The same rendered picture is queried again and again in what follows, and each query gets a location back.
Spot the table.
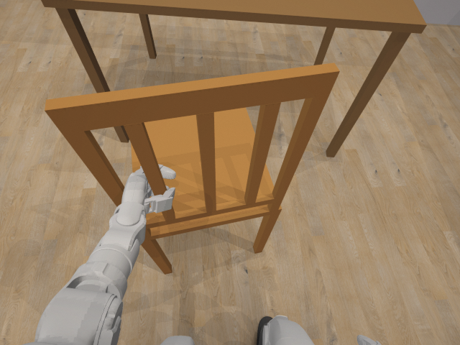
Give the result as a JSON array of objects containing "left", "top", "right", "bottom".
[{"left": 41, "top": 0, "right": 427, "bottom": 157}]

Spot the robot left forearm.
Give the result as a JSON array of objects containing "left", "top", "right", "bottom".
[{"left": 34, "top": 202, "right": 146, "bottom": 342}]

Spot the chair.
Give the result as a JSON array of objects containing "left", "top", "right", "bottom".
[{"left": 45, "top": 63, "right": 340, "bottom": 275}]

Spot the robot left hand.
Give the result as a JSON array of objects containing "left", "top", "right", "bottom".
[{"left": 121, "top": 164, "right": 176, "bottom": 214}]

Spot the robot right shin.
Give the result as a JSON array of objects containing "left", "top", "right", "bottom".
[{"left": 269, "top": 316, "right": 288, "bottom": 323}]

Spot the right robot thigh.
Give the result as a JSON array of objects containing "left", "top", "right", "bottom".
[{"left": 262, "top": 319, "right": 314, "bottom": 345}]

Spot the robot left upper arm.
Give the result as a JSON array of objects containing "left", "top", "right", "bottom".
[{"left": 22, "top": 287, "right": 123, "bottom": 345}]

